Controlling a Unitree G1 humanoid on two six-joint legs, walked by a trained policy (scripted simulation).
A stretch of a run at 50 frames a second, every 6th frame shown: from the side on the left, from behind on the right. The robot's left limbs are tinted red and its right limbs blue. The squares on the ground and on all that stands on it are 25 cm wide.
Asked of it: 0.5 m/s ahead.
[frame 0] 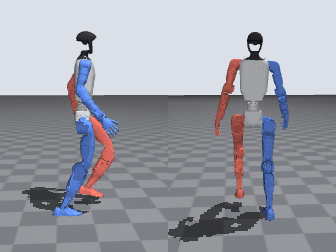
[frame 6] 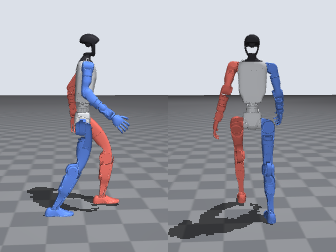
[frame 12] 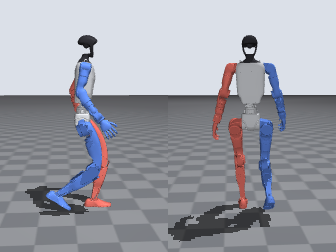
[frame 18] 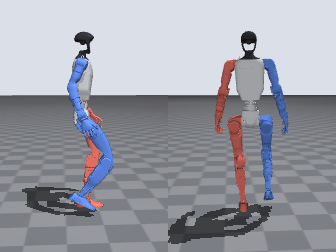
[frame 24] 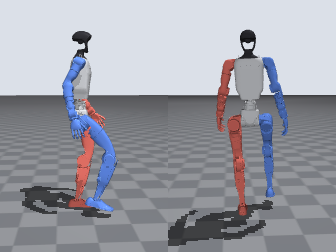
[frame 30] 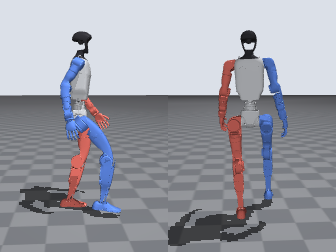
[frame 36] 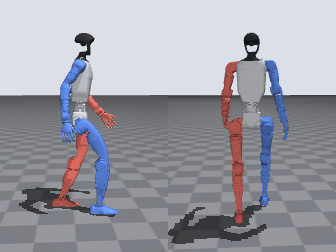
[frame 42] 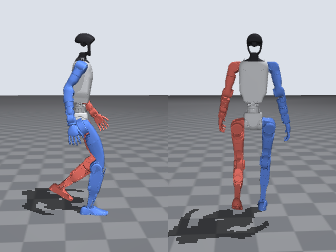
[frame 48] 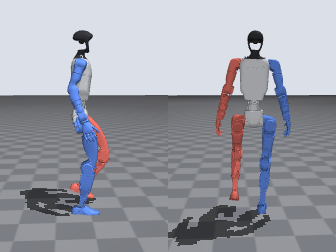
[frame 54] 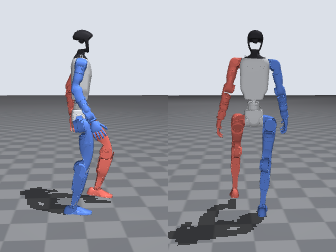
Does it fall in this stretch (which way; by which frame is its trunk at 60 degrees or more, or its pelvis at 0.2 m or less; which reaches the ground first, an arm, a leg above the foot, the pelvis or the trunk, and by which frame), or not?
no
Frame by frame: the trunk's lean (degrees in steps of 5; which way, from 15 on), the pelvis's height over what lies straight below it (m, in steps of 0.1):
0: 5, 0.8
6: 5, 0.8
12: 5, 0.7
18: 5, 0.8
24: 5, 0.8
30: 5, 0.8
36: 5, 0.8
42: 5, 0.8
48: 5, 0.8
54: 5, 0.8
